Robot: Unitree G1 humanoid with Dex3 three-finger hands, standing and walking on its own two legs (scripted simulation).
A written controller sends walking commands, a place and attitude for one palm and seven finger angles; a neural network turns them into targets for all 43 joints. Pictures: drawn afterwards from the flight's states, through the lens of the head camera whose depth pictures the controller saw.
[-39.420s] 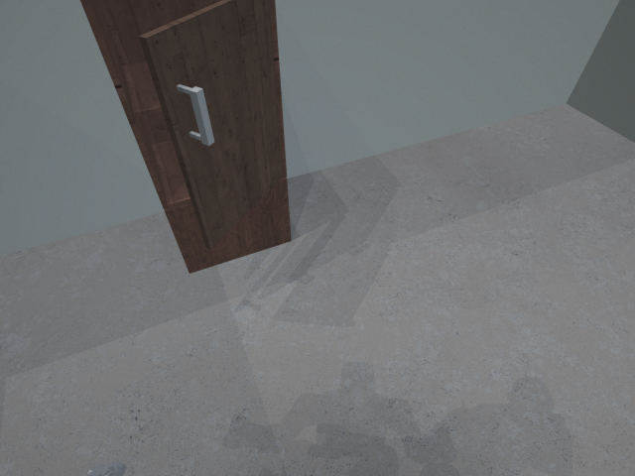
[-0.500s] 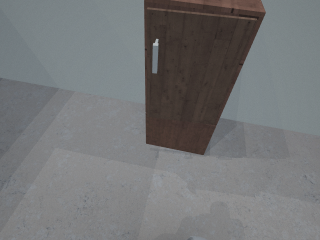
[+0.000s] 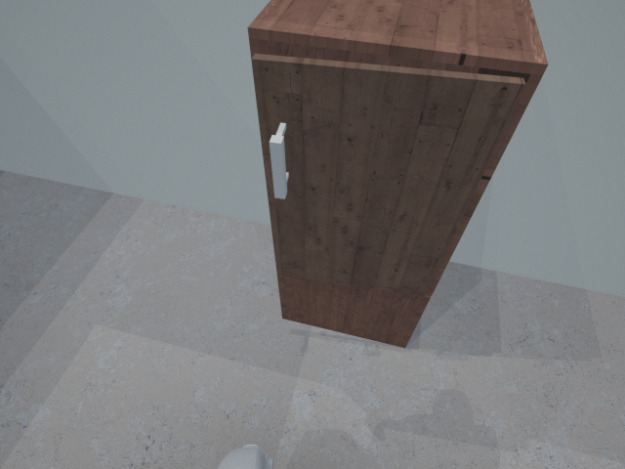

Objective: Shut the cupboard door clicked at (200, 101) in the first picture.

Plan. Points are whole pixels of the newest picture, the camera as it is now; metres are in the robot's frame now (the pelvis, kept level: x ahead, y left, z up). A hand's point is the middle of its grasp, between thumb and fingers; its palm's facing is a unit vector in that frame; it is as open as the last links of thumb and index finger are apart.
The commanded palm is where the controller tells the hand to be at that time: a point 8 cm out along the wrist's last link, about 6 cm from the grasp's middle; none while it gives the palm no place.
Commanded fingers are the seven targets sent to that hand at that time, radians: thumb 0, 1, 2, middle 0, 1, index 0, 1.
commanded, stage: take the last steps up to it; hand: left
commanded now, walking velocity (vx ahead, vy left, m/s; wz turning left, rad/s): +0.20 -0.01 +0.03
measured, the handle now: (281, 161) +0.60 +0.09 +0.03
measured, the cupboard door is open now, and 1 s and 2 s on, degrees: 5 5 5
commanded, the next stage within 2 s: come to a stop and stand still in 0.08 s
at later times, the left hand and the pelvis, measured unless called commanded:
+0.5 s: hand (200, 447) +0.18 +0.19 -0.18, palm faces +0.03 -0.97 -0.23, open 7.3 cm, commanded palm none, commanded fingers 0.00 0.90 0.90 -0.20 -0.30 -0.20 -0.30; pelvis +0.13 +0.00 -0.02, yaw +0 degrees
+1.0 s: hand (161, 465) +0.15 +0.24 -0.18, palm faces +0.06 -0.98 -0.21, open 7.4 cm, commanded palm none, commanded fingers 0.00 0.90 0.90 -0.20 -0.30 -0.20 -0.30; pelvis +0.10 +0.04 +0.00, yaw +0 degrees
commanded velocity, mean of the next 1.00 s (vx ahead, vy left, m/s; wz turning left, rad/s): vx -0.09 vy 0.01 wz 0.00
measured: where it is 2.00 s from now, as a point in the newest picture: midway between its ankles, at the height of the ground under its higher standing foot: outside the picture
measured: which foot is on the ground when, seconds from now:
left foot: up 0.00-0.12, down 0.14-0.46, up 0.48-0.74, down 0.76-1.00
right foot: down 0.00-0.14, up 0.16-0.40, down 0.42-0.76, up 0.78-1.00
